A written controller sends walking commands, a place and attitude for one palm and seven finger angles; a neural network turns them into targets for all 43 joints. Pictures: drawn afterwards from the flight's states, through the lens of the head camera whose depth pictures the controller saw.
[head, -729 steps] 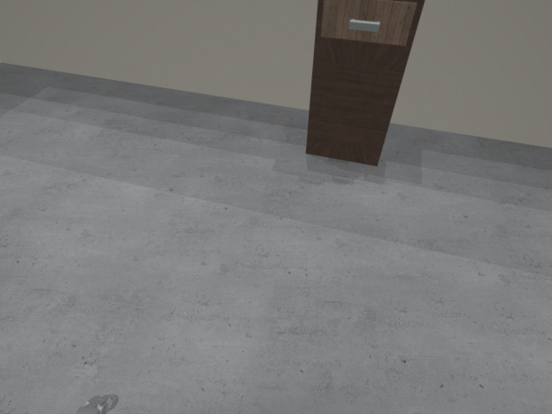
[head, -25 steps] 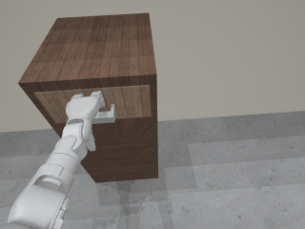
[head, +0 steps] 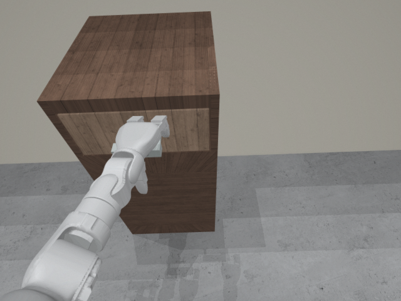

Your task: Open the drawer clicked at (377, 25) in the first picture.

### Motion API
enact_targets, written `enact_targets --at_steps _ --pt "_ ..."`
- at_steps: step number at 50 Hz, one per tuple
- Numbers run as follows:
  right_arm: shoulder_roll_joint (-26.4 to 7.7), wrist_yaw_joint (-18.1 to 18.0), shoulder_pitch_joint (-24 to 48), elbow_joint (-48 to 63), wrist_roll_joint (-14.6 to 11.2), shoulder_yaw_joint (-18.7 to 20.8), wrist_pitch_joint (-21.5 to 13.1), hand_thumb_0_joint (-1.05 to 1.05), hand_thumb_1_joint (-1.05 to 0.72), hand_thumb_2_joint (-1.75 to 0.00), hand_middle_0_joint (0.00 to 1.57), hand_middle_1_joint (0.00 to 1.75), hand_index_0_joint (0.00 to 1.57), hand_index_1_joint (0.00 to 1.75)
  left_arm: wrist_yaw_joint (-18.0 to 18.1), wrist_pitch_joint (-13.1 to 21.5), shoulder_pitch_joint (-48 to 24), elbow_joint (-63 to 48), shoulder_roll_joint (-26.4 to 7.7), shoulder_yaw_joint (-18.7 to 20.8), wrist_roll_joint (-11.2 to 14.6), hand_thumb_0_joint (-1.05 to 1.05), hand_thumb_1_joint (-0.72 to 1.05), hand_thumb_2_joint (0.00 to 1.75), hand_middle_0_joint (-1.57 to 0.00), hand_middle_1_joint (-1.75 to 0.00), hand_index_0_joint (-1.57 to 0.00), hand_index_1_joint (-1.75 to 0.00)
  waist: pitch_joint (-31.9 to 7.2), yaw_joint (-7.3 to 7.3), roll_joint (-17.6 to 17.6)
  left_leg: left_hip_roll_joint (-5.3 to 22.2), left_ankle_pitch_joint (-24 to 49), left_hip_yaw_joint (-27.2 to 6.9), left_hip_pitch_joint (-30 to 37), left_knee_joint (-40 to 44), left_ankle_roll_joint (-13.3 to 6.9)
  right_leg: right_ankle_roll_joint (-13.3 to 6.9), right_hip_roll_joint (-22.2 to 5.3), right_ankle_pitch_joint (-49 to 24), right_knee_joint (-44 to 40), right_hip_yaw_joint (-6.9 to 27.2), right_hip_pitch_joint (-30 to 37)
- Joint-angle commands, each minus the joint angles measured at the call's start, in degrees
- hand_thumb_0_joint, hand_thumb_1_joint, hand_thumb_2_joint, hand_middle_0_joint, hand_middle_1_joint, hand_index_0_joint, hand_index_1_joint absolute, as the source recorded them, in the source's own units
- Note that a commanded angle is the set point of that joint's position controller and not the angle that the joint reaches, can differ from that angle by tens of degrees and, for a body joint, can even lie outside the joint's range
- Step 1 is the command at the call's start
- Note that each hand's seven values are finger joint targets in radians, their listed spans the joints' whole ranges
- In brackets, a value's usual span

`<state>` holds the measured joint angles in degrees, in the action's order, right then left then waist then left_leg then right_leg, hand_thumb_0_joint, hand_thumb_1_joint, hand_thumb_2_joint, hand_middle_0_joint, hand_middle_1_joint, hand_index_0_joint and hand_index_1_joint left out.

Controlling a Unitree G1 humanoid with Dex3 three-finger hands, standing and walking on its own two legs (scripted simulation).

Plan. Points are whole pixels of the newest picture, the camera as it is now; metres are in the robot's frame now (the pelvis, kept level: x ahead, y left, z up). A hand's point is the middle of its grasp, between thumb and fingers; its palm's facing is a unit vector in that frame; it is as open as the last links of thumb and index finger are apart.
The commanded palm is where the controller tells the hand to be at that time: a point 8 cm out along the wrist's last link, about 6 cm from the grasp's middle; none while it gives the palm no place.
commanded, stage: move the hooked fingers above the handle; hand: left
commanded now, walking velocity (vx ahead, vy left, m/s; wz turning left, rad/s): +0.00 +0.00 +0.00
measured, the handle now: (138, 143) +0.49 +0.18 -0.01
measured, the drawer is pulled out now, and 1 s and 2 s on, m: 0.00 0.00 0.00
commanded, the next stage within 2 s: none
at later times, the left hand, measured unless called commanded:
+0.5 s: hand (139, 153) +0.42 +0.15 +0.05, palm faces -0.07 -0.08 -0.99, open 13.8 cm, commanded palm +0.41 +0.18 +0.12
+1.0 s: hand (151, 142) +0.44 +0.12 +0.07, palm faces +0.07 -0.13 -0.99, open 13.8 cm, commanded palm +0.41 +0.19 +0.12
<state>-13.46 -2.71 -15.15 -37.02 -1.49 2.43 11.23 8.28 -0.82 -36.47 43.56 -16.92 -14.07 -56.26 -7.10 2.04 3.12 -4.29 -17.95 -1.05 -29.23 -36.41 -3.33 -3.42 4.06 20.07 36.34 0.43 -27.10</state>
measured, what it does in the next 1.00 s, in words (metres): stands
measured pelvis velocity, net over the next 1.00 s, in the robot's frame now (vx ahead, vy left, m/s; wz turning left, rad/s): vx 0.00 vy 0.01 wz -0.02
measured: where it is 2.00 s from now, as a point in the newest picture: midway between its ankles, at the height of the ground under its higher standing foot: outside the picture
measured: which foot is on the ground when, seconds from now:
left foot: down 0.00-1.00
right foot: down 0.00-1.00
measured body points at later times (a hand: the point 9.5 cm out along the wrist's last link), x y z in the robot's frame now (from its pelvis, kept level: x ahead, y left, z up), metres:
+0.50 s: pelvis +0.00 +0.00 +0.00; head +0.04 -0.02 +0.45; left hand +0.42 +0.15 +0.10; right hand +0.10 -0.27 -0.12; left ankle -0.01 +0.08 -0.72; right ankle -0.03 -0.08 -0.72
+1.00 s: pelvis +0.00 +0.01 -0.01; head +0.05 -0.01 +0.44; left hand +0.43 +0.13 +0.12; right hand +0.09 -0.26 -0.14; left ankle -0.01 +0.08 -0.72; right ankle -0.03 -0.08 -0.72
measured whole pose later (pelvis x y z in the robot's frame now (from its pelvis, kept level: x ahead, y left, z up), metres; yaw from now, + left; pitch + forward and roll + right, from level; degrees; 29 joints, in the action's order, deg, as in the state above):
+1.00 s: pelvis +0.00 +0.01 -0.01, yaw -1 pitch +12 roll +0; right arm -13.7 -3.5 -13.8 -37.5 -1.0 2.3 10.3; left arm 15.9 4.7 -36.2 38.7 -17.5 -11.0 -59.1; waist -6.9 2.3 2.9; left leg -4.4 -19.2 0.2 -32.0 -39.3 -3.8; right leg -3.0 4.0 21.3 39.6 1.3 -30.3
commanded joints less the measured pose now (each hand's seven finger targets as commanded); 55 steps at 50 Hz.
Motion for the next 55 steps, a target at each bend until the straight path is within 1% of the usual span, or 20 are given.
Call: enact_targets --at_steps 1,5,6,10,12,13,15,18,20,22,26,29,34,36,40,43,45,46,50,55 --pt "-6.8 -0.59 -0.48 5.33 1.1 2.07 -1.9 0.0 -0.9 -0.9 0.2 0.3 0.2 0.3 11.45 4.34 -27.34 -15.74 -23.68 18.47 -4.04 0.0 -0.5 0.3 -0.3 -1.2 -0.3 -1.2 -22.25 -3.17 -1.36 1.43 24.12 -1.19 10.36 0.09 0.78 -0.32 -1.22 -21.27 -0.14 1.23 6.24" --pt "-6.08 0.03 2.81 5.68 0.82 1.26 -1.77 0.0 -0.9 -0.9 0.2 0.3 0.2 0.3 18.89 -4.63 -22.5 -11.49 -20.45 16.6 -4.83 0.0 -0.5 0.3 -0.3 -1.2 -0.3 -1.2 -21.66 -4.57 -1.87 1.06 22.58 1.55 6.42 1.13 1.43 -0.44 -1.14 -22.4 -0.13 1.38 9.12" --pt "-6.4 0.29 3.62 5.38 0.71 1.22 -1.34 0.0 -0.9 -0.9 0.2 0.3 0.2 0.3 19.12 -7.92 -22.19 -7.84 -19.39 15.4 -5.27 0.0 -0.5 0.3 -0.3 -1.2 -0.3 -1.2 -21.63 -3.9 -3.79 1.12 21.71 1.94 5.62 1.41 1.46 -0.21 -1.13 -21.97 -0.64 1.5 9.88" --pt "-8.28 0.49 2.24 4.8 -0.92 1.8 0.21 0.0 -0.9 -0.9 0.2 0.3 0.2 0.3 12.18 -18.89 -21.42 0.85 -13.37 7.86 -2.41 0.0 -0.5 0.3 -0.3 -1.2 -0.3 -1.2 -20.93 -0.78 -8.49 1.54 20.22 3.05 7.14 3.18 0.67 1.27 -1.52 -24.86 -4.13 1.59 12.57" --pt "-8.97 -0.23 1.97 5.33 -1.66 1.79 1.32 0.0 -0.9 -0.9 0.2 0.3 0.2 0.3 6.47 -19.53 -20.87 -0.88 -13.81 7.42 0.66 0.0 -0.5 0.3 -0.3 -1.2 -0.3 -1.2 -21.65 0.07 -11.92 1.46 21.04 3.06 8.45 3.68 0.01 2.02 -2.2 -28.8 -5.23 1.98 16.03" --pt "-9.19 -0.91 2.71 5.43 -1.79 1.23 1.73 0.0 -0.9 -0.9 0.2 0.3 0.2 0.3 4.33 -19.39 -20.08 0.43 -15.92 8.7 1.39 0.0 -0.5 0.3 -0.3 -1.2 -0.3 -1.2 -19.63 0.04 -14.05 1.15 19.34 2.94 7.05 4.21 -0.23 2.5 -2.59 -29.13 -5.61 2.21 17.15" --pt "-9.05 -1.97 2.91 6.31 -1.65 1.0 1.62 0.0 -0.9 -0.9 0.2 0.3 0.2 0.3 0.05 -15.76 -23.74 -3.09 -11.02 3.7 1.82 0.0 -0.5 0.3 -0.3 -1.2 -0.3 -1.2 -15.49 1.96 -13.85 0.95 17.24 2.34 7.05 4.76 -0.75 2.76 -3.14 -28.85 -6.46 2.14 15.09" --pt "-8.08 -2.45 1.73 6.79 -0.19 1.63 0.04 0.0 -0.9 -0.9 0.2 0.3 0.2 0.3 -2.47 -4.31 -25.95 -13.37 -11.57 4.11 -0.25 0.0 -0.5 0.3 -0.3 -1.2 -0.3 -1.2 -17.14 1.2 -5.03 0.86 19.78 1.32 12.05 3.03 -1.02 1.48 -2.87 -26.77 -5.52 2.81 11.45" --pt "-6.84 -2.23 1.0 6.89 0.43 1.92 -0.85 0.0 -0.9 -0.9 0.2 0.3 0.2 0.3 -0.89 2.68 -27.49 -19.77 -11.54 3.98 -1.73 0.0 -0.5 0.3 -0.3 -1.2 -0.3 -1.2 -20.36 0.5 2.73 1.06 22.71 0.46 16.12 1.54 -0.54 0.61 -2.53 -24.64 -4.11 2.8 8.07" --pt "-6.07 -1.55 -0.18 6.45 0.57 2.71 -1.79 0.0 -0.9 -0.9 0.2 0.3 0.2 0.3 2.78 6.79 -27.46 -23.16 -13.06 6.92 -2.58 0.0 -0.5 0.3 -0.3 -1.2 -0.3 -1.2 -23.12 -0.24 6.05 1.72 26.67 -0.77 19.01 -0.31 0.28 0.05 -1.8 -22.8 -2.62 2.11 4.55" --pt "-6.66 -0.61 -0.01 4.83 0.57 2.41 -2.29 0.0 -0.9 -0.9 0.2 0.3 0.2 0.3 12.17 3.16 -24.57 -14.43 -19.76 16.1 -2.76 0.0 -0.5 0.3 -0.3 -1.2 -0.3 -1.2 -18.1 -1.71 -2.27 1.4 21.82 -0.45 8.66 0.11 0.92 -0.14 -1.15 -19.8 -0.94 0.79 4.32" --pt "-7.13 -0.2 2.22 4.82 0.29 1.8 -2.11 0.0 -0.9 -0.9 0.2 0.3 0.2 0.3 15.75 -4.76 -23.19 -8.71 -20.3 15.45 -3.45 0.0 -0.5 0.3 -0.3 -1.2 -0.3 -1.2 -18.56 -2.41 -4.46 0.95 17.77 1.39 5.47 1.32 0.93 0.38 -1.42 -18.65 -1.94 1.32 7.29" --pt "-8.64 -0.16 1.34 5.18 -1.11 2.26 -0.38 0.0 -0.9 -0.9 0.2 0.3 0.2 0.3 8.57 -14.11 -23.58 -1.44 -12.28 5.64 -1.59 0.0 -0.5 0.3 -0.3 -1.2 -0.3 -1.2 -21.12 1.05 -6.77 1.31 18.91 2.29 8.89 1.88 0.17 1.37 -1.88 -23.51 -4.5 1.65 10.32" --pt "-8.73 -0.45 1.09 6.06 -1.17 2.75 -0.36 0.0 -0.9 -0.9 0.2 0.3 0.2 0.3 2.8 -12.75 -26.65 -6.65 -3.92 -1.92 1.4 0.0 -0.5 0.3 -0.3 -1.2 -0.3 -1.2 -21.53 4.07 -8.31 1.44 20.81 1.34 12.69 1.62 -0.48 1.91 -2.14 -25.91 -5.41 1.68 9.9" --pt "-8.35 -1.59 1.26 6.12 0.05 2.3 -1.63 0.0 -0.9 -0.9 0.2 0.3 0.2 0.3 -3.48 -2.0 -27.36 -17.55 -3.61 -2.85 3.54 0.0 -0.5 0.3 -0.3 -1.2 -0.3 -1.2 -18.98 4.36 -3.98 0.96 22.27 -1.09 16.47 0.64 -1.05 1.77 -2.31 -24.07 -4.75 1.66 5.65" --pt "-7.06 -1.51 -0.94 4.76 0.58 2.34 -2.12 0.0 -0.9 -0.9 0.2 0.3 0.2 0.3 0.4 5.65 -29.62 -19.23 -11.36 4.48 0.1 0.0 -0.5 0.3 -0.3 -1.2 -0.3 -1.2 -18.39 2.1 0.3 1.66 22.2 -2.2 17.61 -0.25 -0.01 0.59 -1.6 -19.08 -3.21 1.12 1.15" --pt "-6.77 -1.25 -1.09 4.42 0.5 2.14 -2.19 0.0 -0.9 -0.9 0.2 0.3 0.2 0.3 6.22 7.22 -30.5 -18.67 -17.7 11.52 -2.08 0.0 -0.5 0.3 -0.3 -1.2 -0.3 -1.2 -19.28 -0.24 0.55 1.67 21.75 -2.36 14.14 -0.42 0.91 -0.14 -1.23 -17.35 -1.2 0.59 0.87" --pt "-7.03 -1.16 -1.21 4.02 0.85 1.99 -2.31 0.0 -0.9 -0.9 0.2 0.3 0.2 0.3 9.54 6.45 -30.22 -17.5 -23.16 17.09 -2.86 0.0 -0.5 0.3 -0.3 -1.2 -0.3 -1.2 -19.92 -2.06 0.32 1.55 21.43 -2.43 11.3 -0.21 1.31 -0.52 -0.98 -16.47 -0.12 0.33 1.73" --pt "-6.36 -0.87 3.27 5.69 0.47 0.7 -1.64 0.0 -0.9 -0.9 0.2 0.3 0.2 0.3 16.83 -3.35 -24.19 -10.84 -22.19 16.85 -2.94 0.0 -0.5 0.3 -0.3 -1.2 -0.3 -1.2 -19.98 -4.28 -2.46 1.08 19.52 1.1 5.64 0.8 1.63 -0.49 -1.06 -18.21 -0.08 0.79 6.82" --pt "-7.67 -0.3 3.13 4.75 -0.79 0.19 1.07 0.0 -0.9 -0.9 0.2 0.3 0.2 0.3 13.54 -16.9 -20.45 1.65 -19.37 12.05 -3.46 0.0 -0.5 0.3 -0.3 -1.2 -0.3 -1.2 -21.02 -3.78 -8.08 1.62 18.6 2.98 3.35 3.76 1.66 0.8 -1.67 -21.7 -3.32 2.02 13.6"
